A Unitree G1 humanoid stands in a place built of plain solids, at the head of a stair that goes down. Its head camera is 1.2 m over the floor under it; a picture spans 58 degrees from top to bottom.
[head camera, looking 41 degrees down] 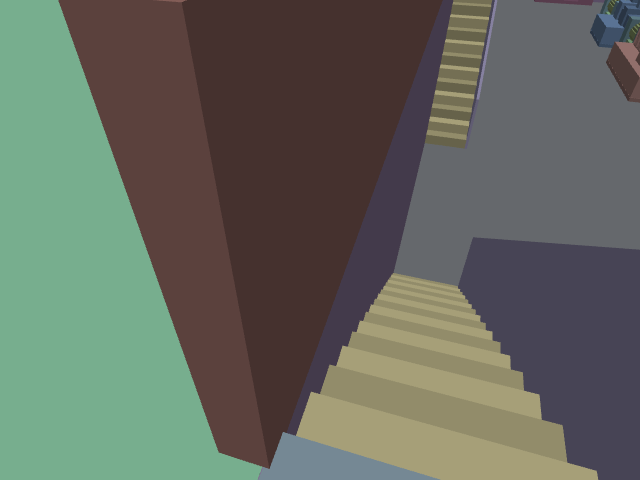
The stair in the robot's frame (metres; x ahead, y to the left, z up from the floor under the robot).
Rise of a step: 0.20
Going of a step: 0.25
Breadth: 0.92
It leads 17 degrees to the right of straight ahead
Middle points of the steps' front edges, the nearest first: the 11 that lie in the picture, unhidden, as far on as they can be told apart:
0.67 -0.41 -0.20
0.91 -0.48 -0.41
1.15 -0.55 -0.61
1.39 -0.63 -0.81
1.63 -0.70 -1.02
1.87 -0.77 -1.22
2.11 -0.84 -1.42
2.35 -0.91 -1.63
2.59 -0.99 -1.83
2.84 -1.06 -2.03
3.08 -1.13 -2.24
